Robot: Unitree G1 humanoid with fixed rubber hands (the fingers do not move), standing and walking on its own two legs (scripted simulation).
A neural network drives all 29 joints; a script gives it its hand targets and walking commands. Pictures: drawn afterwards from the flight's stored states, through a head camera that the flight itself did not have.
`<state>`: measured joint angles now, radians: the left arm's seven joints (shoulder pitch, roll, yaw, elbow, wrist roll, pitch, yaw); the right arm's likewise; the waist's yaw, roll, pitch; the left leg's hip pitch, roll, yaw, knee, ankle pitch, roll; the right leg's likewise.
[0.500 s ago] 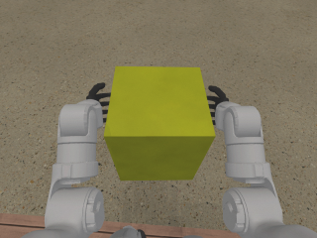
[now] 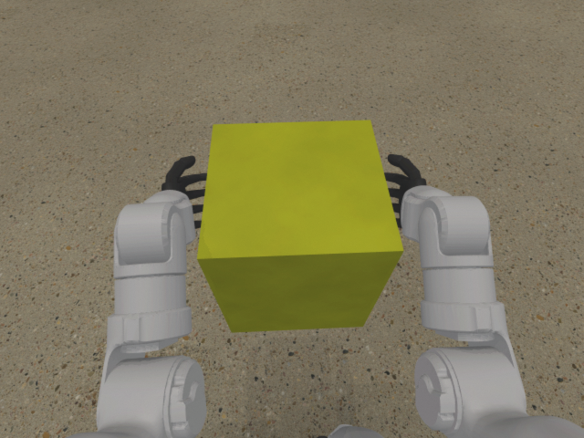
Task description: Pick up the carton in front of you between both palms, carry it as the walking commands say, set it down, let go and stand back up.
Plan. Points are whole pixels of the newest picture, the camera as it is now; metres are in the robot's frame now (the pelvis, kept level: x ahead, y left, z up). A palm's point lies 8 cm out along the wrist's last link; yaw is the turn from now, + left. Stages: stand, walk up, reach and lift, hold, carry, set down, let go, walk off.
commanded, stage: carry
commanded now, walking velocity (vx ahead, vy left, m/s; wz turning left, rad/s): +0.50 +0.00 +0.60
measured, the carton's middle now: (295, 235) +0.38 -0.01 +0.04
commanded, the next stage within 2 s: none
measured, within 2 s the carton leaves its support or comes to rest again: neither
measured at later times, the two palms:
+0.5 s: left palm (154, 98) +0.65 +0.23 +0.10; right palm (316, 77) +0.70 -0.07 +0.10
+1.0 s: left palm (181, 31) +0.93 +0.22 +0.09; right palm (309, 17) +0.97 -0.08 +0.09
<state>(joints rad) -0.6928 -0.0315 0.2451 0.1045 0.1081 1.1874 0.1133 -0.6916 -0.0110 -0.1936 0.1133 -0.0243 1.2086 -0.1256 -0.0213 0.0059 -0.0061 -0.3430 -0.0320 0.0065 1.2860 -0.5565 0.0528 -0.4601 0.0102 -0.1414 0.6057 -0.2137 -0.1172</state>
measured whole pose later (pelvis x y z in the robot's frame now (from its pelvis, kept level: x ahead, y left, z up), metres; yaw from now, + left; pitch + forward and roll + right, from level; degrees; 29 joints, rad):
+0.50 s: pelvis +0.32 +0.02 +0.00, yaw +13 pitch +3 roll +2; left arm -0.60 -0.03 0.25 0.05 0.07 1.16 0.11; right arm -0.64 0.03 -0.17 0.08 -0.05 1.18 -0.14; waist -0.08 0.00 0.03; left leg -0.40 -0.13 0.14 0.52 -0.19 0.16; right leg -0.44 -0.03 -0.03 1.36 -0.48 0.03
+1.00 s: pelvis +0.66 +0.03 +0.02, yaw +7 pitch +4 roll -1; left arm -0.30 -0.15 0.18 -0.17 0.11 1.18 0.10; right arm -0.27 0.16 -0.19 -0.22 -0.13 1.21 -0.09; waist 0.03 0.01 -0.06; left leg -0.48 0.05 0.05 1.15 -0.38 -0.04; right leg -0.32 0.05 -0.13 0.38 -0.14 -0.10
